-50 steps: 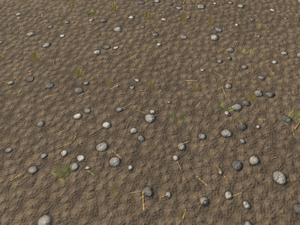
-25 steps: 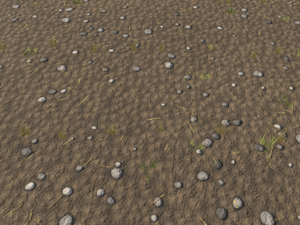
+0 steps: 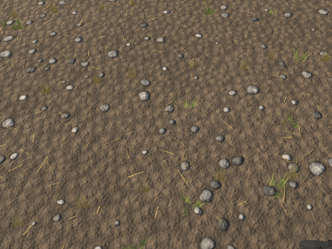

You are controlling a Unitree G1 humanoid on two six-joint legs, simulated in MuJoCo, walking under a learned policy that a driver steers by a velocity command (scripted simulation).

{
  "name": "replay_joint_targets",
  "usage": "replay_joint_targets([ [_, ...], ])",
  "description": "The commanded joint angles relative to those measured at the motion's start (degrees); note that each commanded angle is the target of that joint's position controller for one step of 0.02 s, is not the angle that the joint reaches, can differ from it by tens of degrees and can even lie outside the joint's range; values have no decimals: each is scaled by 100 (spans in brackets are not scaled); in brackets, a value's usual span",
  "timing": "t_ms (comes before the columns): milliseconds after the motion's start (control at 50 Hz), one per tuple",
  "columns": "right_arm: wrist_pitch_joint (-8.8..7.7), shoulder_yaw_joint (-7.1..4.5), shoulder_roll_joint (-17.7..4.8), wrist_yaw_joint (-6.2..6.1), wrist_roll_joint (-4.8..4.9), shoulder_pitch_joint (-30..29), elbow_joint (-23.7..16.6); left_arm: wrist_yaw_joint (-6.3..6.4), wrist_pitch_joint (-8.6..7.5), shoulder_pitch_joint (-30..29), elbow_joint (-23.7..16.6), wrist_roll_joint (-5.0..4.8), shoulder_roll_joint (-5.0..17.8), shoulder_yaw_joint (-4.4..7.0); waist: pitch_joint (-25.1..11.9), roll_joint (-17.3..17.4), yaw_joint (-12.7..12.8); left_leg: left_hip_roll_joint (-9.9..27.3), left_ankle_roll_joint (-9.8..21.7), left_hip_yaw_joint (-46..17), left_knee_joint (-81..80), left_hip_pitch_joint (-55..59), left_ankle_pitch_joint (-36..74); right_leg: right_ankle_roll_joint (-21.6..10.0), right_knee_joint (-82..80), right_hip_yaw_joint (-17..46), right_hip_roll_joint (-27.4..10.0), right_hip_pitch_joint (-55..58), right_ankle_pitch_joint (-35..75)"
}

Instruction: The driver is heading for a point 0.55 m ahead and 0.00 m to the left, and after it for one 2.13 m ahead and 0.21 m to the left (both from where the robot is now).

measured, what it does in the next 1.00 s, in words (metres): walks ahead: left foot, then right foot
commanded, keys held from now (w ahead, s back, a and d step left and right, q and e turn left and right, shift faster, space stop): w+e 0.04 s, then w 0.96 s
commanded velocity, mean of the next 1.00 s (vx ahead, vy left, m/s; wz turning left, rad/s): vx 0.50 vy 0.00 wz -0.16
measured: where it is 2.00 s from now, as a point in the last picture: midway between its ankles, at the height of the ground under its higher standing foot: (203, 118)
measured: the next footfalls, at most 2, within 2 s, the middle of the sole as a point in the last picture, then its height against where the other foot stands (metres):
left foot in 0.16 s outside the picture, level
right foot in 0.66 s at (221, 236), level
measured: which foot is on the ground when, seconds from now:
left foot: up 0.00-0.14, down 0.16-0.68, up 0.70-1.00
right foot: down 0.00-0.18, up 0.20-0.64, down 0.66-1.00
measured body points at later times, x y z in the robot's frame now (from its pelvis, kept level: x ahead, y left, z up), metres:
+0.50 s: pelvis +0.28 +0.04 +0.00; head +0.30 +0.05 +0.45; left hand +0.50 +0.26 -0.09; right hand +0.24 -0.23 -0.12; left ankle +0.24 +0.15 -0.75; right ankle +0.41 -0.14 -0.70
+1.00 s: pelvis +0.54 -0.05 +0.00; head +0.56 -0.06 +0.45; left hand +0.60 +0.23 -0.12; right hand +0.68 -0.33 -0.10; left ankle +0.72 +0.11 -0.69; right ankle +0.48 -0.13 -0.75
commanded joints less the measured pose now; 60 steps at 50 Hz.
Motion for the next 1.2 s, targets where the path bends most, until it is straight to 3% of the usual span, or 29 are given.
replay_joint_targets([
  [20, -86, -45, -317, 47, 77, -544, -478, 66, -34, 87, -326, -39, 1029, 283, -171, -580, 80, -450, -47, 312, -795, 1011, 900, -749, -531, 902, -1155, -694, 821],
  [120, -208, -148, -626, 144, 87, -240, -438, 97, 18, 246, -211, 4, 869, 244, -240, -845, -126, -401, 320, 224, -1288, 1332, 229, -555, 279, 1478, -1567, 204, 828],
  [140, -232, -204, -701, 128, 52, 162, -320, 88, 25, 224, -221, 23, 782, 211, -388, -852, -340, -478, 477, 359, -1473, 1882, 115, -452, 669, 1409, -1400, 218, 1305],
  [160, -265, -280, -900, 102, -31, 795, -218, 63, 12, 220, -270, 59, 558, 119, -927, -682, -640, -99, 760, 57, -1362, 2936, 83, -277, 1652, 1140, -1102, -23, 1463],
  [180, -260, -398, -1371, 82, -119, 1549, -115, 58, -34, 766, -346, 37, 263, 16, -1795, 367, -663, 1027, 1486, -1650, -1338, 4942, -330, 103, 3492, 530, -441, -1507, 297],
  [200, -168, -458, -1395, 146, 31, 2074, 194, 61, -87, 1148, -323, -78, 265, -29, -2107, 1801, -661, 1773, 2080, -3830, -2165, 5690, -1924, 336, 4938, 227, -108, -2906, -2128],
  [220, -153, -317, -933, 163, 150, 1852, 102, 57, -110, 722, -327, -128, 788, 75, -1363, 1008, -793, 1636, 1881, -3747, -2417, 5228, -2930, 312, 5446, 520, -406, -3503, -1952],
  [260, -72, -196, -620, 144, 45, 1236, 5, 50, -124, -245, -552, -17, 837, 87, -348, 229, -714, 1173, 1599, -2300, -2569, 3861, -2072, 288, 5219, 149, -823, -3517, -1151],
  [280, -66, -146, -493, 133, 4, 1063, 7, 36, -132, -339, -581, 45, 775, 104, -203, 272, -568, 995, 1565, -1905, -2678, 3440, -1524, 283, 4841, 104, -1034, -3323, -865],
  [340, -88, -116, -462, 121, 34, 1065, 93, -5, -108, -190, -541, 32, 477, 54, -228, 476, -383, 727, 1601, -1202, -2970, 2972, -566, 352, 4184, -124, -1211, -2854, -594],
  [440, -34, -202, -804, 51, 125, 1315, 276, -44, -152, -1015, -774, 70, 237, -74, -105, 284, -583, 609, 1586, -384, -3233, 2937, 243, 516, 2432, -368, -1235, -2778, 692],
  [500, 22, -203, -869, 41, 177, 1614, 428, -103, -186, -1514, -878, 21, 229, -96, -14, 274, -773, 545, 1481, -81, -3180, 2968, 338, 554, 1656, -525, -1066, -2427, 1319],
  [580, 135, -214, -936, 30, 215, 1903, 627, -198, -227, -1960, -1069, -21, 330, -79, 132, 320, -816, 842, 1373, -170, -2910, 3523, 499, 377, 1165, -534, -959, -2403, 1052],
  [620, 201, -245, -1037, 3, 220, 1846, 665, -223, -251, -1744, -1043, -8, 477, -21, 11, 382, -590, 919, 1258, -145, -2530, 3742, 1202, 211, 943, -622, -846, -1954, 730],
  [660, 235, -184, -911, -22, 202, 1753, 632, -162, -246, -436, -655, 54, 885, 199, -829, 228, 86, 482, 981, 299, -945, 3329, 2389, -101, 757, -743, -729, 55, 837],
  [680, 208, -41, -577, -33, 28, 1741, 450, -94, -213, 639, -483, 118, 1338, 320, -1735, -531, 461, 120, 739, 590, 923, 2146, 772, -512, 958, 578, -1904, 1771, 1064],
  [700, 84, 116, -39, 3, 78, 2395, 394, -134, -177, 758, -376, 98, 1635, 358, -2279, -2010, 77, -801, 463, 477, 2612, 82, -2867, -1332, 248, 3103, -2927, 3182, -222],
  [720, -6, -27, -669, 41, 195, 2008, 445, -146, -171, 700, -418, 42, 1080, 215, -1901, -1290, 293, -485, 520, -75, 3206, -571, -3005, -1164, -86, 3251, -2776, 2901, -1016],
  [740, -62, -89, -859, 72, 283, 1499, 277, -139, -184, 316, -449, 35, 911, 139, -1142, -1015, 230, -235, 586, 43, 3212, -841, -2458, -967, -203, 2468, -2587, 2212, -778],
  [760, -70, -79, -782, 52, 243, 1263, 251, -148, -189, -43, -488, 73, 832, 102, -761, -599, 62, -4, 560, 176, 2980, -639, -1955, -883, -340, 1899, -2352, 1481, -164],
  [780, -47, -99, -734, 43, 153, 1163, 241, -169, -198, -299, -503, 111, 699, 68, -475, -502, -91, 132, 509, 196, 2676, -445, -1652, -866, -518, 1502, -2165, 903, 347],
  [820, 61, -86, -541, 50, 146, 1365, 299, -178, -256, -483, -474, 137, 583, 45, -426, -663, -366, 276, 430, 164, 2365, 87, -1351, -872, -828, 1049, -1974, 307, 853],
  [920, 174, -29, -325, 33, 57, 705, 95, -101, -321, -241, -186, 88, 808, 115, -97, -437, -331, 307, 221, 240, 1059, -208, -227, -901, -1198, 311, -1863, 50, 1397],
  [1000, 99, 42, -203, 122, 99, -84, -94, -38, -270, 98, 43, 37, 934, 134, 83, -436, -50, 65, 251, 455, -287, 151, 840, -687, -1247, -168, -1678, 64, 1290],
  [1060, 66, 55, -245, 200, 145, -536, -274, -22, -203, 427, 271, -4, 995, 151, 195, -439, 94, -41, 339, 454, -757, 129, 844, -648, -1092, -142, -1883, 532, 1234],
  [1120, 33, 26, -372, 280, 146, -631, -387, 15, -111, 491, 420, -29, 1054, 184, 184, -511, 2, -115, 552, 436, -1068, 160, 284, -519, -727, -66, -2130, 1121, 1669],
  [1160, 14, -58, -551, 282, 132, -154, -281, 40, -47, 366, 446, -27, 1132, 204, -121, -633, -308, -352, 729, 670, -1212, 959, -85, -377, -118, -159, -2074, 1278, 2925],
  [1180, 15, -183, -756, 245, 115, 610, -41, 54, -10, 310, 442, -11, 1063, 170, -591, -566, -687, -521, 885, 832, -1309, 2028, -30, -237, 773, -377, -1804, 1109, 3624],
  [1200, 27, -311, -1112, 189, 68, 1610, 192, 78, -6, 350, 337, 76, 849, 66, -1393, -236, -1051, 96, 1182, 200, -1025, 3704, 260, -42, 2240, -615, -1508, 198, 2795],
])
Velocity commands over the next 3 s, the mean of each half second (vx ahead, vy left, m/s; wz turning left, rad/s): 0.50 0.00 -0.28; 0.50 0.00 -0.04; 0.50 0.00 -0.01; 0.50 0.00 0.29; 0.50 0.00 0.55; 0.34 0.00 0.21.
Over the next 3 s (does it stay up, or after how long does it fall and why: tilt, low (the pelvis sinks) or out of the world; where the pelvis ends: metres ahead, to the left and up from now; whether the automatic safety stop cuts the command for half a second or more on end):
stays up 1.60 0.03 -0.01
